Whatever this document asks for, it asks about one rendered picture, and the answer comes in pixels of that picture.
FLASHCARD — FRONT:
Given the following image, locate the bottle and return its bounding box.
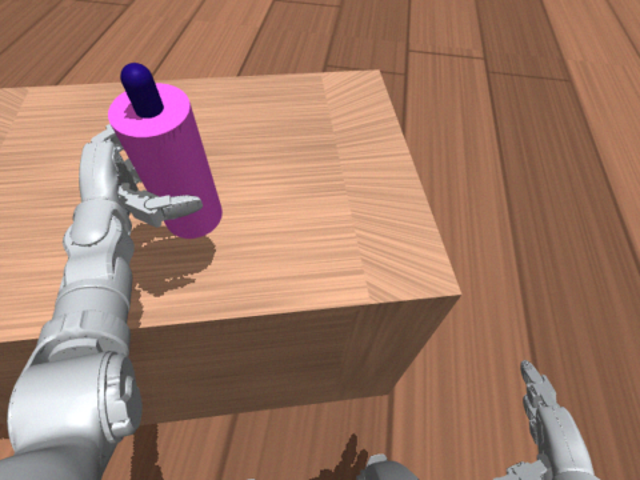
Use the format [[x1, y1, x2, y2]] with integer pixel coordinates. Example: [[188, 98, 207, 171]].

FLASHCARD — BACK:
[[108, 63, 222, 239]]

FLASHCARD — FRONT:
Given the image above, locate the left robot hand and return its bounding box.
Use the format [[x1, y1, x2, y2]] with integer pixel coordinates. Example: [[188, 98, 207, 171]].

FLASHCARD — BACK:
[[79, 124, 203, 228]]

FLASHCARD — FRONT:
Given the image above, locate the right robot hand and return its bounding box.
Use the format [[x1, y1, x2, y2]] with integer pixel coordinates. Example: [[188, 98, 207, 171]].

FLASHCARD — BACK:
[[493, 360, 595, 480]]

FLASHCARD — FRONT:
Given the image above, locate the left robot arm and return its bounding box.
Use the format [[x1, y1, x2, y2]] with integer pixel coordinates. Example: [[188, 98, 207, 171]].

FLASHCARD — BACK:
[[0, 199, 142, 480]]

